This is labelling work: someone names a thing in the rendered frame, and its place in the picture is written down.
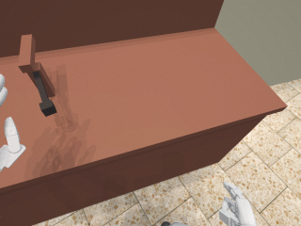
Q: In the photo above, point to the tap lever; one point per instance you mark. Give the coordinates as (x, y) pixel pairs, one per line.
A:
(47, 107)

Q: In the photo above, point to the robot right hand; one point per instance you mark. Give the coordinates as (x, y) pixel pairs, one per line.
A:
(236, 213)

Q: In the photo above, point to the robot left hand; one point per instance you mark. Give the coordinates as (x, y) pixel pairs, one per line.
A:
(11, 152)

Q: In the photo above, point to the counter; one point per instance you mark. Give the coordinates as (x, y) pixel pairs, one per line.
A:
(144, 91)

